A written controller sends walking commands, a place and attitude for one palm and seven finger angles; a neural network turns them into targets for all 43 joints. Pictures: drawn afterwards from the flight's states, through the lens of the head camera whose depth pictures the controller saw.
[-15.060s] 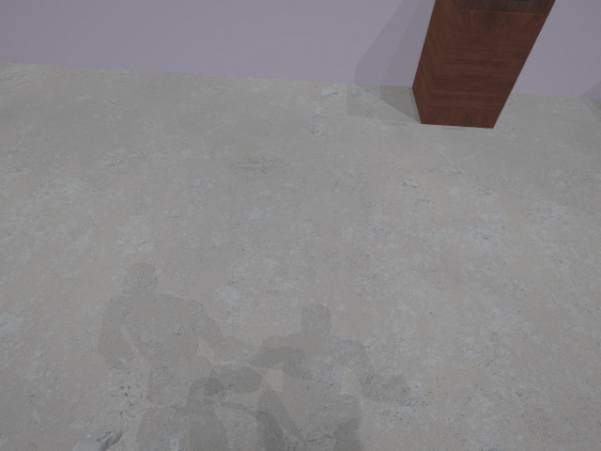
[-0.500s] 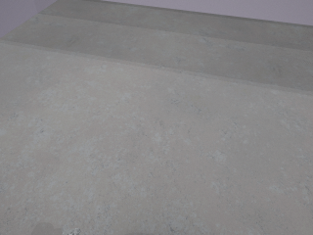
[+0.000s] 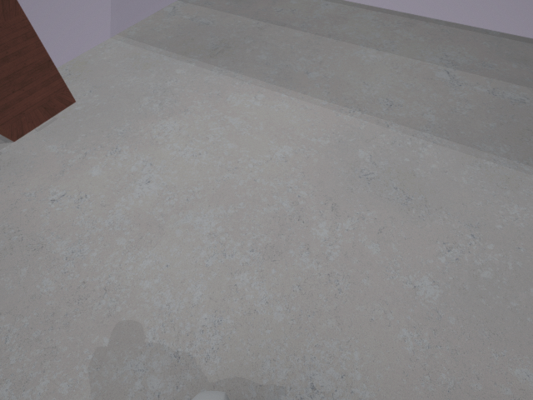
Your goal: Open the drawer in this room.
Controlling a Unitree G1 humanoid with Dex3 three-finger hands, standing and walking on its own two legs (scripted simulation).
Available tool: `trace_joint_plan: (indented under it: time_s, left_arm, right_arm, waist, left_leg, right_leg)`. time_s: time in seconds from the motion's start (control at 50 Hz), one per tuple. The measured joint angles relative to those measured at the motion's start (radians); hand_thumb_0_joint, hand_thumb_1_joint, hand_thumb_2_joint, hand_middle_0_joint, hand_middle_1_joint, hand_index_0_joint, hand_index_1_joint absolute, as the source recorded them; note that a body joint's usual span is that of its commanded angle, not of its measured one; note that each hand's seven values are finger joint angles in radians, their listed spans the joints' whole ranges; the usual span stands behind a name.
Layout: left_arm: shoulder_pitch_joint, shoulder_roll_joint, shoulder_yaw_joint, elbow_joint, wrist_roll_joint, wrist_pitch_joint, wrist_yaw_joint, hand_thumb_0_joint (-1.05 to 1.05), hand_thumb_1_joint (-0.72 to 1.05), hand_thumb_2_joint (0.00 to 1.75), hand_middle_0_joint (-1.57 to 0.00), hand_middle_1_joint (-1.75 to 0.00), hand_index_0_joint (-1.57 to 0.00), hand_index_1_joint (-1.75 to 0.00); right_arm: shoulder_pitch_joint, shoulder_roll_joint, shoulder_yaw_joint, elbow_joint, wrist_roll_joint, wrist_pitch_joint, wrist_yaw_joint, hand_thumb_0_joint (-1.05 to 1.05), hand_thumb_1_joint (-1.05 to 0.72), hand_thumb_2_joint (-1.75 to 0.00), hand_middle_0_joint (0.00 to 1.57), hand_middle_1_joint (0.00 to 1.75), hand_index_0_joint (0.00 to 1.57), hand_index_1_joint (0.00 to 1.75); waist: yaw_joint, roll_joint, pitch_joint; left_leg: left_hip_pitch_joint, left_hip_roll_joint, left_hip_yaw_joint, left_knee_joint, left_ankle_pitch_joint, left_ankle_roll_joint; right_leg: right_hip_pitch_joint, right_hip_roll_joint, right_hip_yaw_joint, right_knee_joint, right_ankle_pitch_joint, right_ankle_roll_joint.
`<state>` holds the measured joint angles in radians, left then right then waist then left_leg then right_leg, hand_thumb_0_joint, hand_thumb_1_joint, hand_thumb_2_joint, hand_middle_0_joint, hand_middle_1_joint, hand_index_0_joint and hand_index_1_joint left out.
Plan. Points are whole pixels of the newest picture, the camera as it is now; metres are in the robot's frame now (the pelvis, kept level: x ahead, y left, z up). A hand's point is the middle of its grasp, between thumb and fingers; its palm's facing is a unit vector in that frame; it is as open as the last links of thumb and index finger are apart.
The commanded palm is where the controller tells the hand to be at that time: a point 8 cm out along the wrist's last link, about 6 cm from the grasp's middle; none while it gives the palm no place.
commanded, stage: turn or walk to find it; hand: left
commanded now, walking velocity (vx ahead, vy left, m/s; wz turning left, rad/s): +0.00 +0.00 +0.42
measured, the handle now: out of the picture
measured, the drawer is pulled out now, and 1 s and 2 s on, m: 0.00 0.00 0.00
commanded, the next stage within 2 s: stand and wait in 0.56 s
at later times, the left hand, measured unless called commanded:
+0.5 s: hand out of the picture +0.05 +0.23 -0.16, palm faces +0.21 -0.94 -0.26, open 7.4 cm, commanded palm none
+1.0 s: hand out of the picture -0.08 +0.14 -0.17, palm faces +0.37 -0.90 -0.23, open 7.3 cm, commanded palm none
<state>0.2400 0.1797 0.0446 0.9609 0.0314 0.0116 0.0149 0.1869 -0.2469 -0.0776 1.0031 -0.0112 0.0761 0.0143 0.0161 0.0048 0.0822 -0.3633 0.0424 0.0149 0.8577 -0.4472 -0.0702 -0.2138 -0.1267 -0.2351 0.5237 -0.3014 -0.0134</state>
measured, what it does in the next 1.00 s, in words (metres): steps on the spot, turning left: left foot, then right foot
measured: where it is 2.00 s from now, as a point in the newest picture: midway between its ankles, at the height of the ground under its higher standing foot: outside the picture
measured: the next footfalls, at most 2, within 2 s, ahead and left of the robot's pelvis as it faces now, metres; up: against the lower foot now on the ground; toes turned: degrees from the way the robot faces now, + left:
left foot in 0.08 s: +0.02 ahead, +0.14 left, +0.00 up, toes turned +7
right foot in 0.56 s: +0.06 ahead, -0.10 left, +0.00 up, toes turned +9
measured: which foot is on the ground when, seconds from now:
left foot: up 0.00-0.06, down 0.08-0.56, up 0.58-1.00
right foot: down 0.00-0.08, up 0.10-0.54, down 0.56-1.00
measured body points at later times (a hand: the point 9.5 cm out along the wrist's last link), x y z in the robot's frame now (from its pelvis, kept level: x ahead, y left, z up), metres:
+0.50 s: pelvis -0.01 +0.01 +0.00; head +0.02 +0.01 +0.45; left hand +0.04 +0.28 -0.14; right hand +0.10 -0.21 -0.15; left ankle -0.02 +0.13 -0.74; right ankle +0.01 -0.12 -0.71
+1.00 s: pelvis -0.02 -0.03 +0.00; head +0.00 -0.04 +0.45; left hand -0.10 +0.19 -0.15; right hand +0.11 -0.24 -0.16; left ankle -0.10 +0.10 -0.73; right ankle +0.02 -0.11 -0.74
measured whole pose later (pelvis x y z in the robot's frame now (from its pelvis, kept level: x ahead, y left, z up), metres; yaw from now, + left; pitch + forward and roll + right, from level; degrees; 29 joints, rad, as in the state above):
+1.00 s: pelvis -0.02 -0.03 +0.00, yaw +18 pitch +0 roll +1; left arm 0.28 0.16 0.03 1.06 0.02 0.00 0.02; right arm 0.19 -0.21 -0.05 1.06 0.00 0.04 -0.01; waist 0.04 0.02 0.05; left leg -0.21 0.04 0.01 0.59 -0.35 -0.05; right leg -0.23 -0.04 -0.16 0.48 -0.24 -0.05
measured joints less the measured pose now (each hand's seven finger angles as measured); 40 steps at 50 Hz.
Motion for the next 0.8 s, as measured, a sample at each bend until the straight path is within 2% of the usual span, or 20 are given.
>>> trace_joint_plan:
  time_s: [0.04, 0.08, 0.1, 0.12, 0.16, 0.22, 0.3, 0.42, 0.5, 0.54, 0.56, 0.58, 0.6, 0.64, 0.68, 0.72, 0.8]
  left_arm:
    - [0.01, 0.015, 0.005, 0.009, 0.0, 0.003, -0.001, 0.01, 0.91, 0.9, -0.21, -0.3, -0.2, -0.3]
    - [0.024, 0.032, 0.011, 0.019, -0.005, 0.01, -0.002, 0.01, 0.91, 0.9, -0.21, -0.3, -0.2, -0.3]
    - [0.027, 0.044, 0.016, 0.025, -0.01, 0.018, -0.002, 0.01, 0.91, 0.9, -0.21, -0.3, -0.2, -0.3]
    - [0.026, 0.057, 0.02, 0.032, -0.013, 0.031, 0.001, 0.01, 0.91, 0.9, -0.21, -0.3, -0.2, -0.3]
    - [0.026, 0.072, 0.024, 0.043, -0.013, 0.053, 0.006, 0.01, 0.91, 0.9, -0.2, -0.3, -0.2, -0.3]
    - [0.009, 0.079, 0.029, 0.052, -0.013, 0.065, 0.0, 0.01, 0.91, 0.9, -0.2, -0.3, -0.2, -0.3]
    - [-0.025, 0.08, 0.027, 0.031, -0.015, 0.05, -0.009, 0.01, 0.91, 0.9, -0.2, -0.3, -0.2, -0.3]
    - [-0.075, 0.066, 0.02, -0.001, -0.018, 0.047, -0.005, 0.01, 0.91, 0.9, -0.2, -0.3, -0.2, -0.3]
    - [-0.106, 0.045, 0.011, -0.022, -0.023, 0.04, -0.005, 0.01, 0.91, 0.9, -0.2, -0.3, -0.2, -0.3]
    - [-0.114, 0.034, 0.006, -0.033, -0.026, 0.029, -0.006, 0.01, 0.91, 0.9, -0.2, -0.3, -0.2, -0.3]
    - [-0.114, 0.03, 0.003, -0.04, -0.025, 0.019, -0.006, 0.01, 0.91, 0.9, -0.2, -0.3, -0.2, -0.3]
    - [-0.116, 0.016, 0.001, -0.039, -0.021, 0.009, -0.004, 0.01, 0.91, 0.9, -0.2, -0.3, -0.2, -0.3]
    - [-0.114, 0.006, -0.005, -0.042, -0.017, 0.002, -0.003, 0.01, 0.91, 0.9, -0.2, -0.3, -0.2, -0.3]
    - [-0.099, -0.011, -0.014, -0.045, -0.014, -0.004, -0.002, 0.01, 0.91, 0.9, -0.2, -0.3, -0.2, -0.3]
    - [-0.08, -0.022, -0.014, -0.041, -0.014, -0.001, 0.002, 0.01, 0.91, 0.9, -0.2, -0.3, -0.2, -0.3]
    - [-0.062, -0.029, -0.016, -0.029, -0.013, 0.0, 0.003, 0.01, 0.9, 0.9, -0.21, -0.3, -0.2, -0.3]
    - [-0.025, -0.038, -0.019, 0.0, -0.012, -0.006, 0.004, 0.01, 0.91, 0.9, -0.21, -0.3, -0.2, -0.3]
  right_arm:
    - [-0.024, 0.005, 0.008, -0.012, 0.004, -0.01, -0.001, 0.01, -0.91, -0.9, 0.2, 0.3, 0.2, 0.3]
    - [-0.041, 0.005, 0.014, -0.03, 0.005, -0.027, 0.001, 0.01, -0.91, -0.9, 0.2, 0.3, 0.2, 0.3]
    - [-0.052, 0.012, 0.015, -0.035, 0.003, -0.038, 0.001, 0.01, -0.91, -0.9, 0.2, 0.3, 0.2, 0.3]
    - [-0.062, 0.022, 0.017, -0.041, 0.002, -0.045, 0.001, 0.01, -0.91, -0.9, 0.2, 0.3, 0.2, 0.3]
    - [-0.071, 0.035, 0.027, -0.052, -0.001, -0.053, 0.0, 0.01, -0.91, -0.9, 0.2, 0.3, 0.2, 0.3]
    - [-0.068, 0.047, 0.036, -0.061, -0.005, -0.056, -0.012, 0.01, -0.91, -0.9, 0.2, 0.3, 0.2, 0.3]
    - [-0.058, 0.057, 0.045, -0.059, -0.003, -0.059, -0.015, 0.0, -0.91, -0.9, 0.2, 0.3, 0.2, 0.3]
    - [-0.021, 0.065, 0.04, -0.053, -0.006, -0.053, -0.01, 0.01, -0.91, -0.9, 0.21, 0.3, 0.2, 0.3]
    - [0.007, 0.056, 0.029, -0.044, -0.011, -0.042, -0.01, 0.01, -0.91, -0.9, 0.21, 0.3, 0.2, 0.3]
    - [0.023, 0.047, 0.022, -0.037, -0.01, -0.036, -0.01, 0.01, -0.91, -0.9, 0.21, 0.3, 0.2, 0.3]
    - [0.033, 0.042, 0.018, -0.034, -0.007, -0.033, -0.009, 0.01, -0.91, -0.9, 0.21, 0.3, 0.2, 0.3]
    - [0.037, 0.031, 0.011, -0.027, -0.003, -0.03, -0.009, 0.01, -0.91, -0.9, 0.21, 0.3, 0.2, 0.3]
    - [0.042, 0.023, 0.005, -0.022, -0.001, -0.023, -0.01, 0.01, -0.91, -0.9, 0.2, 0.3, 0.2, 0.3]
    - [0.053, 0.011, -0.005, -0.012, -0.003, -0.008, -0.011, 0.01, -0.91, -0.9, 0.2, 0.3, 0.2, 0.3]
    - [0.057, 0.004, -0.011, -0.001, -0.006, -0.001, -0.009, 0.01, -0.91, -0.9, 0.2, 0.3, 0.2, 0.3]
    - [0.058, -0.002, -0.013, 0.006, -0.007, -0.002, -0.006, 0.01, -0.91, -0.9, 0.2, 0.3, 0.2, 0.3]
    - [0.058, -0.002, -0.01, 0.02, -0.007, -0.006, -0.007, 0.01, -0.91, -0.9, 0.2, 0.3, 0.2, 0.3]
  waist:
    - [0.011, -0.011, 0.005]
    - [0.015, -0.015, 0.0]
    - [0.016, -0.031, 0.0]
    - [0.022, -0.048, 0.004]
    - [0.027, -0.054, 0.0]
    - [0.019, -0.038, -0.013]
    - [0.018, -0.029, -0.016]
    - [-0.006, -0.016, -0.019]
    - [-0.032, 0.006, -0.016]
    - [-0.04, 0.018, -0.018]
    - [-0.04, 0.022, -0.022]
    - [-0.042, 0.046, -0.018]
    - [-0.046, 0.06, -0.015]
    - [-0.045, 0.064, -0.021]
    - [-0.038, 0.059, -0.025]
    - [-0.036, 0.056, -0.027]
    - [-0.029, 0.049, -0.031]
  left_leg:
    - [0.044, -0.007, 0.025, -0.113, 0.02, 0.009]
    - [0.107, -0.012, 0.046, -0.267, 0.134, 0.022]
    - [0.11, -0.023, 0.05, -0.282, 0.154, 0.042]
    - [0.106, -0.034, 0.053, -0.266, 0.14, 0.064]
    - [0.113, -0.034, 0.047, -0.262, 0.115, 0.093]
    - [0.135, -0.033, 0.019, -0.317, 0.141, 0.099]
    - [0.159, -0.046, -0.011, -0.389, 0.191, 0.104]
    - [0.154, -0.066, -0.05, -0.412, 0.217, 0.095]
    - [0.126, -0.075, -0.08, -0.385, 0.214, 0.076]
    - [0.102, -0.081, -0.097, -0.355, 0.205, 0.062]
    - [0.086, -0.087, -0.103, -0.329, 0.195, 0.053]
    - [0.066, -0.079, -0.115, -0.282, 0.173, 0.053]
    - [0.038, -0.081, -0.118, -0.205, 0.094, 0.051]
    - [-0.026, -0.096, -0.108, -0.011, -0.004, 0.05]
    - [-0.071, -0.092, -0.088, 0.146, 0.0, 0.048]
    - [-0.091, -0.075, -0.079, 0.23, 0.042, 0.04]
    - [-0.069, -0.035, -0.076, 0.222, 0.09, 0.021]
  right_leg:
    - [-0.011, -0.013, -0.016, 0.029, -0.013, 0.013]
    - [-0.029, -0.024, -0.034, 0.082, -0.04, 0.031]
    - [-0.051, -0.039, -0.021, 0.133, -0.058, 0.04]
    - [-0.08, -0.04, 0.021, 0.204, -0.13, 0.052]
    - [-0.137, -0.014, 0.091, 0.358, -0.226, 0.063]
    - [-0.198, 0.013, 0.146, 0.506, -0.189, 0.075]
    - [-0.237, 0.021, 0.189, 0.552, -0.113, 0.09]
    - [-0.214, 0.038, 0.209, 0.443, -0.121, 0.102]
    - [-0.152, 0.065, 0.203, 0.276, -0.131, 0.092]
    - [-0.099, 0.081, 0.194, 0.145, -0.066, 0.085]
    - [-0.065, 0.084, 0.188, 0.063, -0.008, 0.075]
    - [-0.057, 0.095, 0.172, 0.049, 0.011, 0.042]
    - [-0.056, 0.097, 0.157, 0.058, 0.007, 0.013]
    - [-0.046, 0.083, 0.137, 0.056, -0.005, -0.021]
    - [-0.028, 0.072, 0.129, 0.025, 0.005, -0.031]
    - [-0.013, 0.067, 0.121, -0.008, 0.024, -0.032]
    - [0.001, 0.067, 0.103, -0.049, 0.047, -0.04]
